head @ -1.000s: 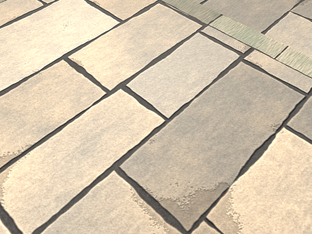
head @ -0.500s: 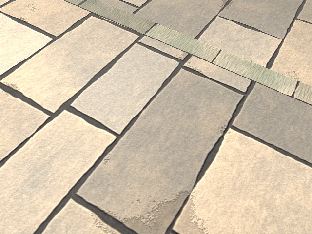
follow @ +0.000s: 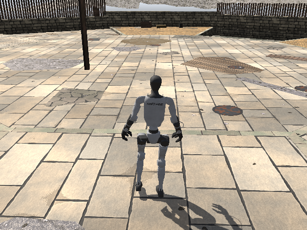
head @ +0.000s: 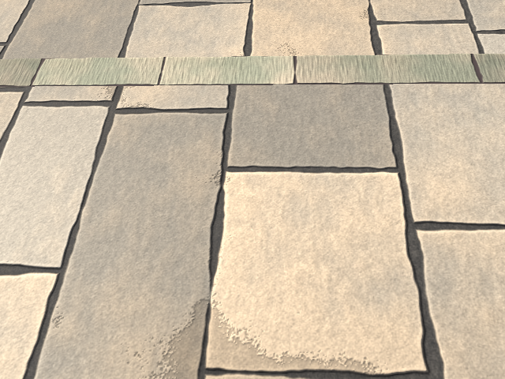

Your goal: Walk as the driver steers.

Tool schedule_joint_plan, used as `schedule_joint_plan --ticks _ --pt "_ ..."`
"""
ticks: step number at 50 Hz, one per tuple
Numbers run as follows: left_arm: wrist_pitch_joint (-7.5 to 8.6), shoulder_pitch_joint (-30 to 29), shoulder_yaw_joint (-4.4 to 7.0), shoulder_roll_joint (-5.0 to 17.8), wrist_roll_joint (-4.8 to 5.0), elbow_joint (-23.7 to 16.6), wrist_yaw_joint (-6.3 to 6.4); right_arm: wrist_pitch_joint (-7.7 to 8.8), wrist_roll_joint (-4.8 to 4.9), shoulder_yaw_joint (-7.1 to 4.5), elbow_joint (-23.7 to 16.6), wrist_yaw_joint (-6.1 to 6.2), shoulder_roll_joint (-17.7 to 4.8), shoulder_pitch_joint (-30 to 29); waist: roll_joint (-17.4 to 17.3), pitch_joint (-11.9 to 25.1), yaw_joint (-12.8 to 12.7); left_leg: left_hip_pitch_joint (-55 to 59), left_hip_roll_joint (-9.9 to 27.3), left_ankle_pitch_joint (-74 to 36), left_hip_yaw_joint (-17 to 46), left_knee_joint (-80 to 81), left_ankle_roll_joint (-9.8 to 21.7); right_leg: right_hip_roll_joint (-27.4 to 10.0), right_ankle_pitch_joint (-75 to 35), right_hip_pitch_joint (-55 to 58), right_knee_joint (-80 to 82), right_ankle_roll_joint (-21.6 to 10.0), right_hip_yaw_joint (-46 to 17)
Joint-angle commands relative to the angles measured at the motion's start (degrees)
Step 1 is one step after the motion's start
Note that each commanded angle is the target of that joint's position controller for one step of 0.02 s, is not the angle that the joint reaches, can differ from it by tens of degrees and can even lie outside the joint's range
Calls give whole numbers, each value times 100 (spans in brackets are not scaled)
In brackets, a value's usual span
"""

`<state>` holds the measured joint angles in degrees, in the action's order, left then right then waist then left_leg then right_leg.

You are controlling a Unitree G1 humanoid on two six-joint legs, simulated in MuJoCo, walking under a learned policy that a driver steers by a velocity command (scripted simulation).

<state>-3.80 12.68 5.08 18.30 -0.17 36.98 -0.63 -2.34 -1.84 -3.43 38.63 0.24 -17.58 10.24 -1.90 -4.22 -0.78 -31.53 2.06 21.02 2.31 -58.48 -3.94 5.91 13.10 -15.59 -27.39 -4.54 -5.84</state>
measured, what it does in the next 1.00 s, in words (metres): walks ahead, turning right: left foot, then right foot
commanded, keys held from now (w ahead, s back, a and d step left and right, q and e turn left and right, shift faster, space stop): w+e+shift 0.40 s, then w+shift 0.24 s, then w+q+shift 0.36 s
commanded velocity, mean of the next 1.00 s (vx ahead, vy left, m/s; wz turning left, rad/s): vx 0.78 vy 0.00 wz -0.44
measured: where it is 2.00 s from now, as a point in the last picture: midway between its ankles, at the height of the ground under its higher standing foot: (407, 113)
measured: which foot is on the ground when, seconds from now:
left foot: up 0.00-0.20, down 0.22-0.70, up 0.72-1.00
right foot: down 0.00-0.20, up 0.22-0.66, down 0.68-1.00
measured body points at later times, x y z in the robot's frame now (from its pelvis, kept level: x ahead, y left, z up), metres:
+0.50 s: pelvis +0.16 -0.01 +0.00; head +0.18 +0.00 +0.45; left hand +0.47 +0.12 -0.08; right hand +0.04 -0.29 -0.10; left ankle +0.09 +0.14 -0.74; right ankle +0.18 -0.19 -0.64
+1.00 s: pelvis +0.50 -0.28 -0.01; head +0.52 -0.29 +0.44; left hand +0.59 -0.02 -0.14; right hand +0.52 -0.57 -0.13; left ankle +0.71 -0.23 -0.66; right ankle +0.34 -0.26 -0.74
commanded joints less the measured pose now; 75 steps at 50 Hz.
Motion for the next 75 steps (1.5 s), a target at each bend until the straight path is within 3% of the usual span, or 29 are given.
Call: schedule_joint_plan --ticks 1,3,7,10,12,13,16,27,30,33,34,35,36,37,39,41,47,52,55,56,57,58,59,60,61,64,68,72,75 --pt "91 245 297 1032 -60 -331 -28 71 -40 -61 -417 -34 -445 -228 821 909 -217 -367 -155 -74 116 525 28 -1252 1015 916 1077 -941 -2062" --pt "112 254 296 1078 -101 -354 -96 124 -59 -74 -485 -108 -528 -518 1055 617 -281 -378 -280 14 166 1004 47 -1280 2553 699 1416 -998 -2650" --pt "244 64 300 1118 -126 -391 -130 344 66 -30 -509 -133 -466 -725 882 346 -162 530 -459 79 236 1984 128 -1115 2296 -22 1178 -922 -2876" --pt "322 -923 210 812 -92 -657 -132 487 207 -119 -73 65 -621 850 384 353 921 3843 -350 -551 155 3529 333 -388 2301 -2443 161 -280 -2255" --pt "456 -707 -50 65 16 -867 -77 555 -63 -312 -179 200 -1685 1038 -1164 681 753 4300 2248 2789 3790 5035 867 509 1900 -3817 -2898 135 -538" --pt "443 -800 -22 419 -83 -934 -65 554 -106 -303 -226 161 -1439 585 -638 458 451 3660 2427 3008 3991 4968 1094 -308 1129 -3913 -3611 148 -393" --pt "348 -502 60 627 -216 -628 -360 609 39 -88 -276 102 -767 326 -443 292 227 3056 1439 1456 1778 4890 789 -625 157 -3527 -4176 322 -73" --pt "386 -1809 -213 273 -224 -778 -566 924 -57 -42 584 -56 -563 1643 -273 -609 550 3120 1168 -799 -650 5676 973 -662 -851 -3567 -2702 125 529" --pt "461 -2162 -360 83 -243 -869 -586 866 -17 -37 934 -1 -704 1941 -338 -683 578 3515 1300 -3242 -1183 5649 1048 -564 -288 -2714 -1538 -241 1257" --pt "489 -670 -242 379 -273 -478 -361 732 0 -70 1253 98 -1193 2005 -879 528 -408 3757 1608 -8418 -1398 3216 1080 189 773 -332 -1221 -684 1571" --pt "558 818 -119 581 -277 -34 -252 690 101 -70 1237 111 -1274 1737 -808 1212 -1237 2918 1451 -7953 -1389 1559 1043 45 235 1573 -509 -838 1133" --pt "592 1460 67 1176 -416 221 -126 715 209 80 994 4 -666 1896 15 2110 -1202 900 897 -4357 -1148 -627 987 -1323 1897 3791 -329 -904 -555" --pt "632 1451 163 1557 -309 175 -76 799 347 140 679 -121 -230 1936 1107 3066 -757 -619 -73 433 -248 -2388 902 -2949 3379 4654 513 -947 -3647" --pt "666 1345 148 1402 -320 247 -37 828 349 1 526 -77 -716 1058 245 2476 -988 -1083 -12 -91 489 -2708 1060 -2821 2564 3895 975 -669 -3457" --pt "781 870 -10 757 -337 558 -1 811 318 67 579 -114 -355 993 1 686 -370 -969 472 -789 290 -1964 1029 -2412 802 1936 1183 -439 -1650" --pt "883 520 -152 332 -223 633 18 567 142 93 860 -233 -87 1497 584 336 108 -425 656 -992 268 -1606 916 -1965 384 996 1546 -180 -561" --pt "1158 688 -281 -104 -90 1020 -59 348 183 131 497 -364 166 171 785 -558 196 -1084 430 -2115 -429 -687 861 -1250 -2729 561 2160 407 1608" --pt "1176 825 -277 355 -52 1137 211 422 148 231 258 -499 24 -352 587 -249 397 37 -275 -2899 -1464 1376 1241 -1393 -6428 1365 1714 603 2247" --pt "975 272 -96 974 -134 907 431 302 126 0 813 -419 -639 1606 924 889 1531 2278 -840 -2164 -1424 1415 1507 -1754 -8497 1557 -797 633 2068" --pt "870 -259 -42 1084 -187 739 428 271 109 -177 1222 -328 -955 2985 789 1304 2212 3568 -699 -1794 -898 1659 1838 -1780 -7987 877 -2745 564 1869" --pt "798 -514 -54 812 -154 768 283 285 237 -323 1379 -205 -1142 3275 -127 1097 2261 4183 -396 -1775 -341 2440 2212 -808 -2947 -118 -5495 488 1930" --pt "915 -561 -360 -202 -333 424 163 247 254 -345 1389 -139 -1293 2591 -1309 375 1313 4203 -208 -2925 632 1670 2339 -28 1591 -2232 -7400 457 1404" --pt "1029 151 -462 -281 -147 -167 114 243 114 -345 1081 -106 -1483 2008 -1450 1496 562 5136 752 -1261 3329 2977 3406 -108 1714 -3504 -7792 541 207" --pt "1183 59 -505 53 -268 -177 85 252 66 -330 832 -65 -1149 1680 -428 1239 529 4629 1178 854 4603 4454 3262 -402 1279 -3717 -7068 381 -138" --pt "1209 -143 -444 354 -288 -79 64 288 41 -262 811 -44 -799 1387 565 479 275 3550 1103 1379 4389 4825 2930 -699 792 -3506 -6390 390 -137" --pt "846 -349 -529 236 -481 -121 88 577 126 -180 788 -9 -723 1047 1008 -266 -252 1219 388 190 3078 4906 2599 -1194 723 -2460 -4912 745 -25" --pt "742 -1452 -659 6 -268 -598 -22 760 172 -258 728 -50 -851 1103 544 -313 141 411 -382 -1408 1876 4978 2223 -1260 -935 -1340 -2230 917 434" --pt "768 -1862 -667 -10 -103 -792 -16 723 224 -369 762 -144 -971 1507 -22 154 668 1705 -334 -2906 1922 4473 1805 -800 -1900 -941 -748 720 589" --pt "842 -1126 -466 459 -106 -611 87 690 146 -423 651 -83 -1146 1351 -162 729 300 2443 -259 -4331 2115 3231 1459 -442 -1054 93 -178 594 435"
